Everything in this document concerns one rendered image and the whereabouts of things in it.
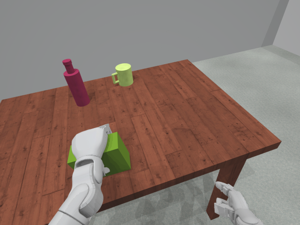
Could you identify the sponge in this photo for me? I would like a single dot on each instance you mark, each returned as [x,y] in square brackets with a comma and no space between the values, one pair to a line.
[115,157]

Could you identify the table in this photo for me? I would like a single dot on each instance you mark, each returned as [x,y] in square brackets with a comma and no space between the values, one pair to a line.
[175,122]

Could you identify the right robot hand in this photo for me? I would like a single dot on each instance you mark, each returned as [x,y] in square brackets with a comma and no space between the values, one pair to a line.
[235,201]

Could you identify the robot left forearm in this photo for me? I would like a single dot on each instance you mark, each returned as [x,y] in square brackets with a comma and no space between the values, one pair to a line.
[85,197]

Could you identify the left robot hand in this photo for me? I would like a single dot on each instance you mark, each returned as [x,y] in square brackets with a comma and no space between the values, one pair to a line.
[91,142]

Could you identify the robot right forearm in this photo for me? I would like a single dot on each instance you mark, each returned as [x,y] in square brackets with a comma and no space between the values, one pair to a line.
[246,217]

